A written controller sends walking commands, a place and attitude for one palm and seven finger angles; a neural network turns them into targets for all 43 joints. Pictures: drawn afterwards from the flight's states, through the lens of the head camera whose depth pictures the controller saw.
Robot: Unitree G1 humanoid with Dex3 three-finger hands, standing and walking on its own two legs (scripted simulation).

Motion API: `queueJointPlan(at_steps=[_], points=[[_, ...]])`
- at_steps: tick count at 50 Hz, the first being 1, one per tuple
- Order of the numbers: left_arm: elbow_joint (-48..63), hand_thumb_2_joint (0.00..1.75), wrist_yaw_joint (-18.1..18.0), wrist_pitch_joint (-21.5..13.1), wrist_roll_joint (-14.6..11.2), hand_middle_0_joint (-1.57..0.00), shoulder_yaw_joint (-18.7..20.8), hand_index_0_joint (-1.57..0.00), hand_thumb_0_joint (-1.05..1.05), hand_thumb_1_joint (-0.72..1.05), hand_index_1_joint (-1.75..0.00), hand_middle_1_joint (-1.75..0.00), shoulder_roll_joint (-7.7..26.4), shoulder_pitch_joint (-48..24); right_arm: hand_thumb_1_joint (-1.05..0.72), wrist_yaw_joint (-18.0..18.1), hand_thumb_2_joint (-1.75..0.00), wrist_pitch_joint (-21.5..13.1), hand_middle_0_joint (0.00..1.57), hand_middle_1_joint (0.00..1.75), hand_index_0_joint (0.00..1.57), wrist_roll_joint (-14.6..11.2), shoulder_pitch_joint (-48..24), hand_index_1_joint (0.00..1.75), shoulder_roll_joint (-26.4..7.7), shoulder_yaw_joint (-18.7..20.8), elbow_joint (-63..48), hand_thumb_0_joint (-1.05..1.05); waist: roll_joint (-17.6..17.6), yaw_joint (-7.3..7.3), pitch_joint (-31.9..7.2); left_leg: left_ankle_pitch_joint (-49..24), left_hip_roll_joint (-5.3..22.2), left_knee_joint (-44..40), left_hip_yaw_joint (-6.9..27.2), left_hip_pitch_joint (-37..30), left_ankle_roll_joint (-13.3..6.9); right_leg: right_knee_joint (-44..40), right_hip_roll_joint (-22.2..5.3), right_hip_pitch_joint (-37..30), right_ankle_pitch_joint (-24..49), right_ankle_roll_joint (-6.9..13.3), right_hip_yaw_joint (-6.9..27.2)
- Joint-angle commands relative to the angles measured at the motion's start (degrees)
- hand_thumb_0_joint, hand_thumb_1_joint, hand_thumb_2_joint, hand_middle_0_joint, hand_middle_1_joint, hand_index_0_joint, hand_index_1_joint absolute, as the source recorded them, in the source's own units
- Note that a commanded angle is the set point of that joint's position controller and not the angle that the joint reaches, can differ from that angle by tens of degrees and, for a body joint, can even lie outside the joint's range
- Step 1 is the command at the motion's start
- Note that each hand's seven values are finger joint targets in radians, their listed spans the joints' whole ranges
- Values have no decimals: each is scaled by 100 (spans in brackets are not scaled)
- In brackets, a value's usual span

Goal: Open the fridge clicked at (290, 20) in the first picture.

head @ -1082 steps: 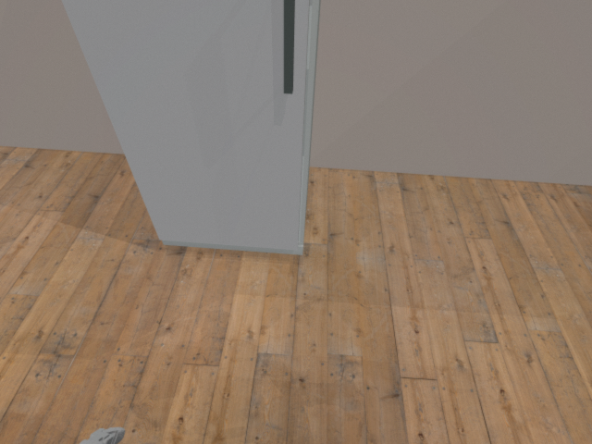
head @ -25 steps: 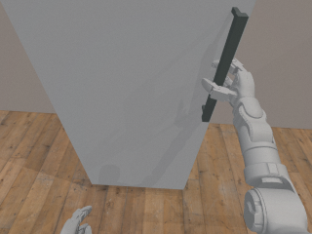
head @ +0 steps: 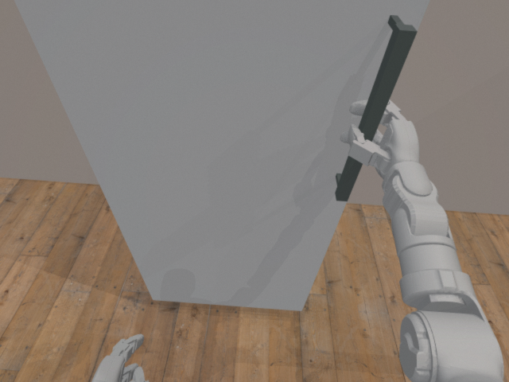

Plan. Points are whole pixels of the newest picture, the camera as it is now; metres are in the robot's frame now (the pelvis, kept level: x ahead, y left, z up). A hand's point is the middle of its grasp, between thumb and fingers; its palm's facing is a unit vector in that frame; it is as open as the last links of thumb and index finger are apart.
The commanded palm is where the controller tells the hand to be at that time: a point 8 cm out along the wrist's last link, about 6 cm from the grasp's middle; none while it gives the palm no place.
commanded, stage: grip the handle and tug to test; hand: right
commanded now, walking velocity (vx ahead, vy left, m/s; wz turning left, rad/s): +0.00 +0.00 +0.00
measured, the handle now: (363, 124) +0.49 -0.13 +0.19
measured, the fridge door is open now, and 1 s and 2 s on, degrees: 0 14 34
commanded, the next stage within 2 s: pull the door a little, standing still in 0.38 s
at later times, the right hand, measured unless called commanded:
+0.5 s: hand (358, 157) +0.40 -0.10 +0.19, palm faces -0.06 +1.00 +0.01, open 5.9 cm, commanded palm +0.37 -0.16 +0.18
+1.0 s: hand (352, 210) +0.31 -0.09 +0.18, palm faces -0.08 +0.99 -0.14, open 6.6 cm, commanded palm +0.28 -0.14 +0.19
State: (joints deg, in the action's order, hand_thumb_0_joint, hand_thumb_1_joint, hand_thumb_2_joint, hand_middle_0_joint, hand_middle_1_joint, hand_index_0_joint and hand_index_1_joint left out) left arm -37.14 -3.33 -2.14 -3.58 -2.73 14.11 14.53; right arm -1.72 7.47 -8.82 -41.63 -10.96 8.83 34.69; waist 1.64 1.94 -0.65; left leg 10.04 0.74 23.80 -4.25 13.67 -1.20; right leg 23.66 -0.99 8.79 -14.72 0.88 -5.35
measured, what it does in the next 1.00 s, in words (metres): stands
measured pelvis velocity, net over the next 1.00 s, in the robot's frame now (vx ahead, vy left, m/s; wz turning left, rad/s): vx -0.01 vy -0.01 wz -0.01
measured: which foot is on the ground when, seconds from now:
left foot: down 0.00-1.00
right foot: down 0.00-1.00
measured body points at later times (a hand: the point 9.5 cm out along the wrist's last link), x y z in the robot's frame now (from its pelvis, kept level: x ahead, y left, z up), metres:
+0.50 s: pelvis +0.02 +0.00 +0.00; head +0.01 +0.02 +0.45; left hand +0.18 +0.24 -0.09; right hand +0.40 -0.16 +0.19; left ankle +0.03 +0.11 -0.74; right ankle -0.02 -0.11 -0.74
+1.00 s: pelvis -0.01 -0.01 +0.00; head +0.01 +0.02 +0.45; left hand +0.19 +0.21 -0.09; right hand +0.30 -0.14 +0.18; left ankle +0.03 +0.11 -0.74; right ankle -0.02 -0.11 -0.74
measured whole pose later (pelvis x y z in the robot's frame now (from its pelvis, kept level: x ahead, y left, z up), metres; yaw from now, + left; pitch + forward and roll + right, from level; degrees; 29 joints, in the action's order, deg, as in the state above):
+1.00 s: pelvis -0.01 -0.01 +0.00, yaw +0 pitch +0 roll +0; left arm -30.6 -3.4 7.2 -0.3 -3.0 12.1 6.3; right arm 3.1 3.4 -5.0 -6.6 -9.9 -4.7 -13.0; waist 3.4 0.8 1.7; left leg 9.1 0.9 23.1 -4.5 13.7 -0.5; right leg 24.8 -0.8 9.8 -14.6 1.3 -4.9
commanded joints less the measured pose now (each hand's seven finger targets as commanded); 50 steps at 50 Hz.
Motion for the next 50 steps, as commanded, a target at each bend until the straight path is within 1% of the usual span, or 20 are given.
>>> queueJointPlan(at_steps=[1,3,8,11,16,20,23,24,25,26,29,33,37,39,40,41,42,44,48,50], points=[[864,90,-47,-278,9,-20,250,-20,0,90,-30,-30,621,-445,-90,-29,-90,-538,45,140,45,-52,-2577,140,-991,261,-1727,0,-205,-207,-1992,-1669,-45,-94,272,-1209,-79,-231,80,-245,1613,108,332],[913,90,-31,-262,-2,-20,267,-20,0,90,-30,-30,633,-486,-90,-66,-90,-527,45,140,45,-76,-2310,140,-815,121,-1794,0,-378,-215,-1992,-1752,-39,-92,249,-1278,-66,-224,62,-246,1701,111,312],[982,90,-10,-221,11,-20,281,-20,0,90,-30,-30,662,-533,-90,-86,-90,-405,45,140,45,-98,-1869,140,-1001,326,-2135,0,-532,-313,-2079,-2057,-39,-56,249,-1516,-57,-227,71,-226,1887,124,287],[1067,90,15,-193,11,-20,274,-20,0,90,-30,-30,623,-629,-90,-100,-90,-296,45,140,45,-130,-1584,140,-1045,443,-2541,0,-336,-389,-2127,-2327,-39,-13,263,-1641,-64,-228,90,-254,2060,115,251],[1198,90,74,-99,17,-20,298,-20,0,90,-30,-30,595,-748,-90,-131,-90,-75,45,140,45,-179,-692,140,-1036,555,-3304,0,-439,-486,-2207,-2923,-39,76,239,-1907,-47,-191,86,-307,2518,103,186],[1266,90,89,-5,17,-20,288,-20,0,90,-30,-30,572,-881,-90,-115,-90,195,45,140,45,-186,-457,140,-919,436,-3814,0,-366,-459,-2086,-3054,-40,79,220,-1841,-33,-161,93,-377,2632,99,173],[1250,90,53,81,20,-20,274,-20,0,90,-30,-30,581,-953,-90,-37,-90,424,45,140,45,-154,-455,140,-1057,497,-3910,0,-509,-436,-1934,-2857,-40,38,222,-1785,-17,-162,105,-320,2424,109,182],[1262,90,44,94,16,-20,250,-20,0,90,-30,-30,550,-1002,-90,-29,-90,503,45,140,45,-156,-509,140,-889,345,-3928,0,-325,-396,-1843,-2758,-37,20,222,-1670,-21,-163,114,-333,2355,111,184],[1190,90,26,97,9,-20,220,-20,0,90,-30,-30,533,-1002,-90,4,-90,562,45,140,45,-142,-1091,140,-545,-62,-3920,0,-281,-219,-1667,-2587,-50,-23,178,-1402,-16,-136,120,-405,2263,107,217],[1164,90,16,86,15,-20,236,-20,0,90,-30,-30,514,-976,-90,57,-90,628,45,140,45,-149,-1099,140,-395,-138,-3821,0,-397,-212,-1640,-2384,-76,-26,147,-1293,-16,-112,109,-434,2167,101,273],[1217,90,29,113,62,-20,211,-20,0,90,-30,-30,495,-1063,-90,166,-90,695,45,140,45,-104,-553,140,-367,-134,-4002,0,-274,-338,-1817,-2311,-46,25,140,-1395,-48,-102,128,-489,2213,94,310],[1325,90,74,205,101,-20,190,-20,0,90,-30,-30,500,-1188,-90,110,-90,703,45,140,45,-92,156,140,-358,-190,-4411,0,-545,-435,-1835,-2381,-39,88,120,-1547,-55,-108,106,-433,2266,88,341],[1497,90,125,304,94,-20,122,-20,0,90,-30,-30,413,-1390,-90,39,-90,828,45,140,45,-114,780,140,-197,-380,-5020,0,-459,-484,-1637,-2255,-27,101,121,-1521,-60,-134,105,-325,2113,81,365],[1537,90,126,373,87,-20,106,-20,0,90,-30,-30,417,-1486,-90,65,-90,889,45,140,45,-106,882,140,-379,-292,-5316,0,-373,-489,-1518,-2064,-22,48,134,-1453,-64,-160,87,-315,2011,77,368],[1614,90,-9,349,217,-20,109,-20,0,90,-30,-30,499,-1613,-90,349,-90,-24,45,140,45,241,-157,140,-1204,-338,-6296,0,-14,-172,-592,-1528,349,-469,605,-466,112,94,-169,43,1540,200,394],[1375,90,-78,418,284,-20,109,-20,0,90,-30,-30,402,-1490,-90,467,-90,-263,45,140,45,298,953,140,-627,-569,-5370,0,-340,-150,-508,-855,441,-624,562,-159,92,163,-185,-12,1200,201,514],[1373,90,-71,486,338,-20,123,-20,0,90,-30,-30,391,-1415,-90,500,-90,-428,45,140,45,378,1518,140,-413,-796,-5363,0,-480,-174,-590,-660,418,-692,537,-67,93,116,-235,-118,1256,186,559],[1446,90,-88,604,358,-20,164,-20,0,90,-30,-30,356,-1440,-90,530,-90,-766,45,140,45,434,1476,140,-469,-879,-5918,0,-536,-120,-932,-972,342,-544,431,-208,124,17,-319,-361,1730,188,613],[1576,90,-95,749,353,-20,223,-20,0,90,-30,-30,320,-1376,-90,551,-90,-1178,45,140,45,502,1850,140,-493,-976,-6467,0,-41,-67,-1722,-1952,276,-38,327,-713,176,-25,-495,-686,2818,177,663],[1646,90,-84,759,347,-20,237,-20,0,90,-30,-30,260,-1368,-90,555,-90,-1324,45,140,45,519,2107,140,-470,-979,-6661,0,-99,-78,-1869,-2120,245,86,322,-807,204,-10,-556,-648,3024,166,647]])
